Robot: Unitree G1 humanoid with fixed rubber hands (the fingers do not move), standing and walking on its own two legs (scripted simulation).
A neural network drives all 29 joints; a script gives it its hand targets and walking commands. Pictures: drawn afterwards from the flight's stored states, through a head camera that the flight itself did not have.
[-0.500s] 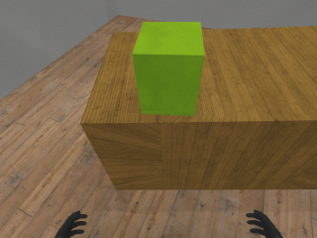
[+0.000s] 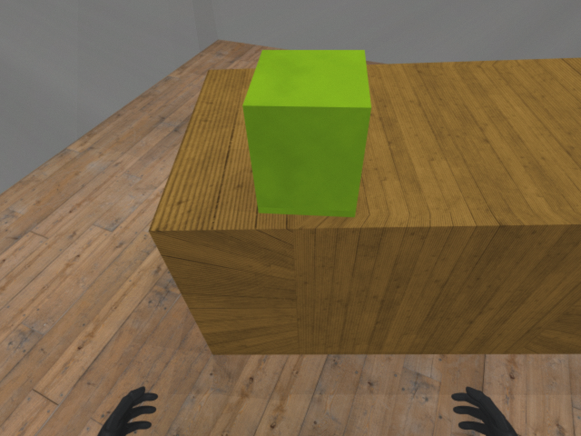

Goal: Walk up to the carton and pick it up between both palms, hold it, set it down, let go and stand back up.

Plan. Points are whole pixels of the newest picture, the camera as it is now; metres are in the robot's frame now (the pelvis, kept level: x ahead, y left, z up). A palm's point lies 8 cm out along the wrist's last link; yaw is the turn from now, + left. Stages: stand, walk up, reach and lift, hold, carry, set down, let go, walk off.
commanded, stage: stand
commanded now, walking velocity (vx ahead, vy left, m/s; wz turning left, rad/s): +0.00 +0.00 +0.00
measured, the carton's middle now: (309, 135) +0.68 -0.02 +0.05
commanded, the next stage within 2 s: walk up in 0.80 s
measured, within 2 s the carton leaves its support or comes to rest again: neither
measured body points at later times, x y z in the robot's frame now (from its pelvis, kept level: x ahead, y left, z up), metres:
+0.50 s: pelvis -0.02 +0.00 +0.00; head -0.02 -0.01 +0.45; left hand +0.14 +0.27 -0.08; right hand +0.13 -0.27 -0.09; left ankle +0.00 +0.12 -0.72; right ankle +0.00 -0.12 -0.72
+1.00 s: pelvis -0.03 +0.00 +0.00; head -0.03 -0.01 +0.45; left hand +0.12 +0.28 -0.08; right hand +0.12 -0.26 -0.10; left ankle +0.00 +0.12 -0.72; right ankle +0.00 -0.12 -0.72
